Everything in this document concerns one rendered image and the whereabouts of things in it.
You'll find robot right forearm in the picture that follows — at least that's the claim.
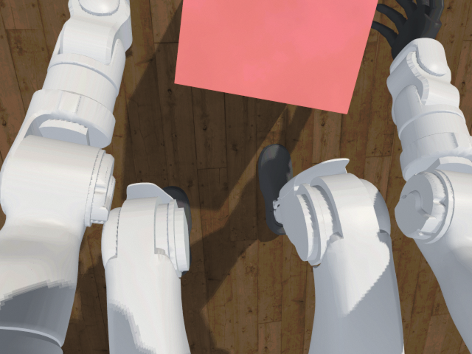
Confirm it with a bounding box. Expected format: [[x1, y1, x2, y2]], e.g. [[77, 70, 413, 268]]
[[386, 38, 472, 182]]

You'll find left robot foot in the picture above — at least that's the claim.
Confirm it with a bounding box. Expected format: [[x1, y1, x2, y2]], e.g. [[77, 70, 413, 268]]
[[162, 186, 192, 276]]

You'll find robot left shin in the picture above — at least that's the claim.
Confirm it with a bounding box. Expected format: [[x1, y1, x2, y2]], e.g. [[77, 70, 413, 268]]
[[101, 183, 173, 268]]

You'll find robot left forearm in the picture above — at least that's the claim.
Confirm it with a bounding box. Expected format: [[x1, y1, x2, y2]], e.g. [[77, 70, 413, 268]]
[[0, 0, 133, 214]]

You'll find carton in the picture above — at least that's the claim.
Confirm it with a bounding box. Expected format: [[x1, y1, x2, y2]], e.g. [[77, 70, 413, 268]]
[[174, 0, 378, 114]]

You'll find robot right upper arm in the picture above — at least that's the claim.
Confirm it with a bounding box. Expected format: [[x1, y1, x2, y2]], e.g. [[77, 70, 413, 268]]
[[395, 169, 472, 354]]

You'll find right robot hand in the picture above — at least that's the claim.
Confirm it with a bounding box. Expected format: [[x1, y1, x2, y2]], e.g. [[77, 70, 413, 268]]
[[371, 0, 444, 60]]

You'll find robot left upper arm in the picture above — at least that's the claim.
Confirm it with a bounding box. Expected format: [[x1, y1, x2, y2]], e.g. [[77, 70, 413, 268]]
[[0, 135, 115, 354]]

